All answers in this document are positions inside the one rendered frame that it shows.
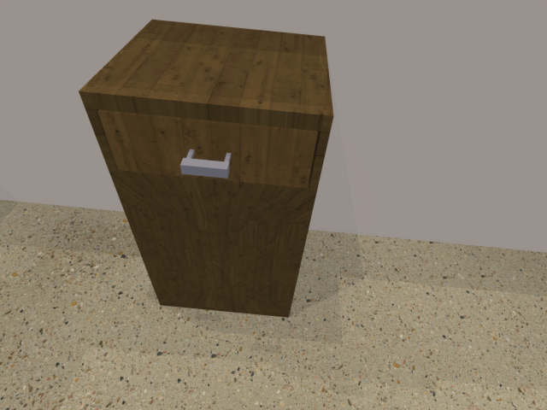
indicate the handle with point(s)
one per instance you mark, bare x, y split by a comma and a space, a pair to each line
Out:
218, 169

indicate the drawer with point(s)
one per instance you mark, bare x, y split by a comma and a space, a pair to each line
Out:
267, 155

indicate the cabinet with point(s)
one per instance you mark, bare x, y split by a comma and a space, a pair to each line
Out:
209, 243

